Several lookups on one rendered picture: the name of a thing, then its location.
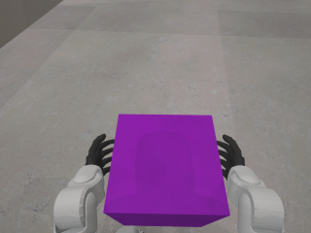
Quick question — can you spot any right robot forearm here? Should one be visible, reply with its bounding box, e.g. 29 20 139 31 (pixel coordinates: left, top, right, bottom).
226 165 286 233

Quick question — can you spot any left robot hand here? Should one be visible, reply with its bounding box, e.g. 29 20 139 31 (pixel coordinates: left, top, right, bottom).
86 133 115 176

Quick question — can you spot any carton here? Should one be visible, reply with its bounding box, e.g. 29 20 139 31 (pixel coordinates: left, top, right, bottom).
103 114 230 227

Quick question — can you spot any left robot forearm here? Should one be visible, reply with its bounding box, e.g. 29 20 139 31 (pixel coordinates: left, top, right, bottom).
52 164 106 233

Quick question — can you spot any right robot hand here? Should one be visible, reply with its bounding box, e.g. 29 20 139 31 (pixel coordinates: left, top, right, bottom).
217 134 245 180

